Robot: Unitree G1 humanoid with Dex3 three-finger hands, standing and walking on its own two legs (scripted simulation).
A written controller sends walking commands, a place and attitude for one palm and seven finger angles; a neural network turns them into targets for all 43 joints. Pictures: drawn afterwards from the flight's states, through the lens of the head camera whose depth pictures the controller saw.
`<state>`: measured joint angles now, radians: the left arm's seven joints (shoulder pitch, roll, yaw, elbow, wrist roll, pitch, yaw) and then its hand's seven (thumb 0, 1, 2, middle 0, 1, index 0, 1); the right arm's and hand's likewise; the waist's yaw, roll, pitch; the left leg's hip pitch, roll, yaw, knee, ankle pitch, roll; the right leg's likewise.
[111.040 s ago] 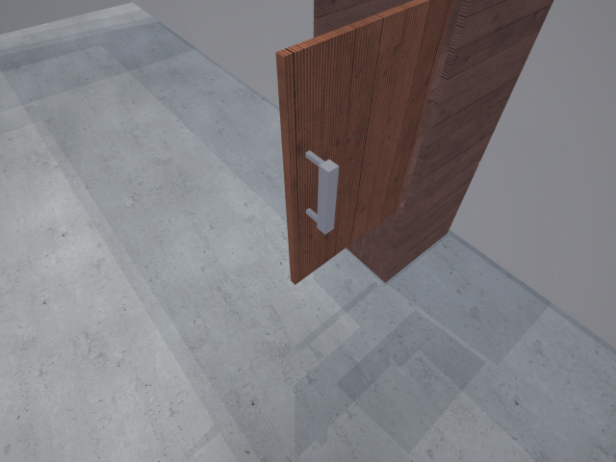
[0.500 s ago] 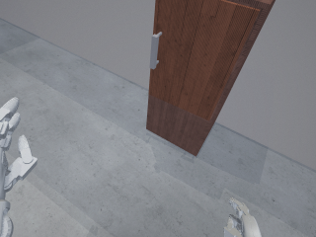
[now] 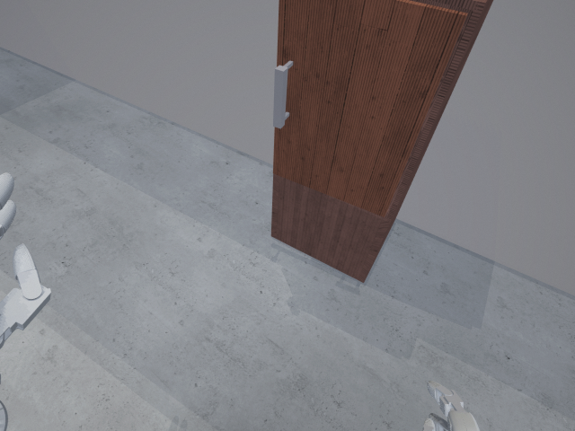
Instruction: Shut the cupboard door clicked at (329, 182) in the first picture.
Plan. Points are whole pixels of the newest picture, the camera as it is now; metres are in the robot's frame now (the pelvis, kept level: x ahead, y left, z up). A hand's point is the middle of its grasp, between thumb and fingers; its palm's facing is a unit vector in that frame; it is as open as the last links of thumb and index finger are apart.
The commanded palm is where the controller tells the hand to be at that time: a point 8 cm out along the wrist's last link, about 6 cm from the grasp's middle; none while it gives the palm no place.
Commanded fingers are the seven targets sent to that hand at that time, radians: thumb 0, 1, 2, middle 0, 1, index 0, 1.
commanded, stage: stop stepping back and stand still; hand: left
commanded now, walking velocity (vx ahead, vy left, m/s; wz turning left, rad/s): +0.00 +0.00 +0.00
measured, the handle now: (284, 95) +0.92 +0.06 -0.02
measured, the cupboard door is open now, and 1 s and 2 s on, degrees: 3 3 3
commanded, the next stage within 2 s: let the arm hang, fingers relaxed in 0.22 s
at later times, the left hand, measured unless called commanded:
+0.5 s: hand (122, 425) +0.14 +0.23 -0.08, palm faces +0.01 -0.93 -0.35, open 7.4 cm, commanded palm none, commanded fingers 0.00 0.90 0.90 -0.20 -0.30 -0.20 -0.30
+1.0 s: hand out of the picture -0.07 +0.22 -0.16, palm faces +0.02 -0.97 -0.26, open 7.3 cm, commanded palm none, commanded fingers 0.00 0.90 0.90 -0.20 -0.30 -0.20 -0.30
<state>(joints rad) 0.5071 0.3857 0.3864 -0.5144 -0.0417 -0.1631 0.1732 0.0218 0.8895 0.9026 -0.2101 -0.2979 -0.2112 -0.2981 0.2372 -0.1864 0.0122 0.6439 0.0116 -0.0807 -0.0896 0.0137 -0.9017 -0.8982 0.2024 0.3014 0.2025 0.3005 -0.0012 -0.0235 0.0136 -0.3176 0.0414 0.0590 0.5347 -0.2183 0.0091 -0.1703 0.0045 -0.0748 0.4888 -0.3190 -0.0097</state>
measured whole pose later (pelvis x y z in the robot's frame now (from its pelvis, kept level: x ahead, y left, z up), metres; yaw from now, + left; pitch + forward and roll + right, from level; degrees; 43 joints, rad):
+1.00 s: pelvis -0.02 +0.02 +0.01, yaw +0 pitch -2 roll -1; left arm 0.37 0.20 0.01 1.13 0.01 0.02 0.02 0.01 0.92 0.90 -0.20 -0.30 -0.20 -0.30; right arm 0.29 -0.17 0.00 1.09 -0.01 0.02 -0.02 0.01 -0.90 -0.90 0.20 0.30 0.20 0.30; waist 0.00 0.04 0.04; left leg -0.26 0.00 0.08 0.42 -0.13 0.05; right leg -0.14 -0.03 -0.06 0.42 -0.25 0.02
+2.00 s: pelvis +0.00 +0.01 +0.01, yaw -1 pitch -2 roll +0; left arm 0.27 0.17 0.01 1.14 0.01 0.00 0.02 0.01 0.91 0.90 -0.20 -0.30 -0.20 -0.30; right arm 0.23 -0.18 -0.01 1.13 -0.01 0.00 -0.03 0.00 -0.90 -0.90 0.20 0.30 0.20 0.30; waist 0.00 0.01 0.05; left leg -0.21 0.01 0.08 0.38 -0.15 0.02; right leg -0.08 -0.02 -0.05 0.37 -0.26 0.00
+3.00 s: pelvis +0.02 -0.04 +0.00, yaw +29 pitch +2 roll +1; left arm 0.16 0.21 0.05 0.87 0.03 0.04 0.03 0.01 0.91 0.90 -0.20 -0.30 -0.20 -0.30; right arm 0.20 -0.28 -0.11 0.93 -0.02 0.07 0.00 0.01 -0.90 -0.90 0.20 0.30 0.20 0.30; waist -0.03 0.07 0.08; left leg -0.53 -0.10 -0.13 0.92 -0.41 -0.03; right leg -0.28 -0.02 -0.02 0.57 -0.32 -0.01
